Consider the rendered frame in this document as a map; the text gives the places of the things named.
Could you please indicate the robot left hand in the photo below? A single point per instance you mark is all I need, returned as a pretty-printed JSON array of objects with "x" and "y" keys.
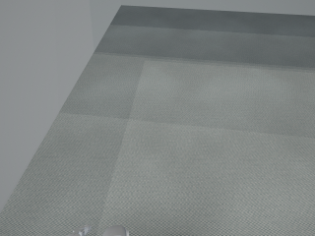
[{"x": 81, "y": 231}]

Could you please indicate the robot left thigh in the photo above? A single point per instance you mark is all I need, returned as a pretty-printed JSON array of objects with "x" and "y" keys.
[{"x": 116, "y": 230}]

